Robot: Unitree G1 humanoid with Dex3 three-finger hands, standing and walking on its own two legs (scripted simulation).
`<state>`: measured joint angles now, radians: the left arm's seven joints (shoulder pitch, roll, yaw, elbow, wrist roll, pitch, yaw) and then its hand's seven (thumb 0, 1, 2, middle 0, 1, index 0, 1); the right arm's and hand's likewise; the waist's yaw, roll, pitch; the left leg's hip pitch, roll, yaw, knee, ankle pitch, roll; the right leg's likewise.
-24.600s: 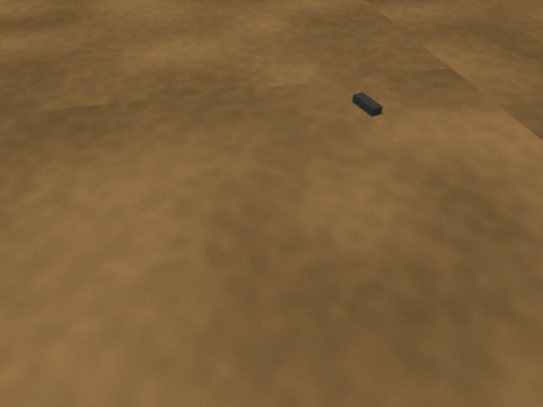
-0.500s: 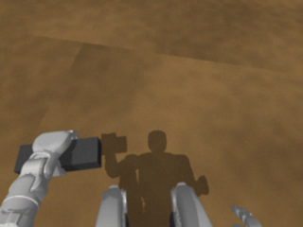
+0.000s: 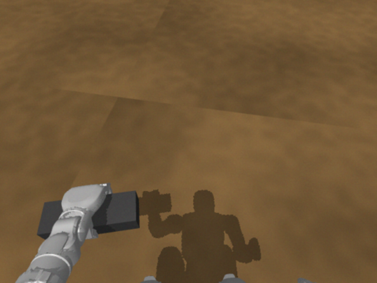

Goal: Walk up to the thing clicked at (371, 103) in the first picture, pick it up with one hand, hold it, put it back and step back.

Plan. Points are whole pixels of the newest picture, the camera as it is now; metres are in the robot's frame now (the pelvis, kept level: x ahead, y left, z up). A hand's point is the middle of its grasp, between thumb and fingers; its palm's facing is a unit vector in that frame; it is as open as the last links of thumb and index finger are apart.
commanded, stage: lift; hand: left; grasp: from above
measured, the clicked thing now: (92, 215) +0.33 +0.23 -0.10
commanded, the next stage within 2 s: hold in 0.16 s
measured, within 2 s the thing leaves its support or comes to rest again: neither
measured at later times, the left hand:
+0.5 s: hand (86, 202) +0.33 +0.23 -0.03, palm faces -0.47 -0.06 -0.88, open 10.8 cm
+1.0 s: hand (86, 203) +0.32 +0.21 +0.00, palm faces -0.47 -0.05 -0.88, open 10.8 cm
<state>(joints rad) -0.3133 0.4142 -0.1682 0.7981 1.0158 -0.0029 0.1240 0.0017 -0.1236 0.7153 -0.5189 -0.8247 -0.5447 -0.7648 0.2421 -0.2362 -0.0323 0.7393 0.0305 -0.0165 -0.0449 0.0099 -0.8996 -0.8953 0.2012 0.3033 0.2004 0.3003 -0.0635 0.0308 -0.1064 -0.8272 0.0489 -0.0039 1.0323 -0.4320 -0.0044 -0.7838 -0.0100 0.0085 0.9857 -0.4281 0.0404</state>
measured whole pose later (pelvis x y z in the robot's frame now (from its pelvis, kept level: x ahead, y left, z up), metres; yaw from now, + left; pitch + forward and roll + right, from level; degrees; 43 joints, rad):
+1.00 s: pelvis +0.03 -0.01 +0.05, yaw +0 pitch +4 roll +0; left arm -0.23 0.39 -0.20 0.69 1.01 -0.01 0.01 0.00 -0.13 0.72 -0.53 -0.81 -0.56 -0.75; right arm 0.22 -0.25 -0.05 0.69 0.05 0.06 -0.04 0.01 -0.90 -0.89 0.20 0.30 0.20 0.30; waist -0.02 0.04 -0.05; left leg -0.40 0.04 0.03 0.63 -0.30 -0.01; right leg -0.39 -0.02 0.03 0.62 -0.31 0.03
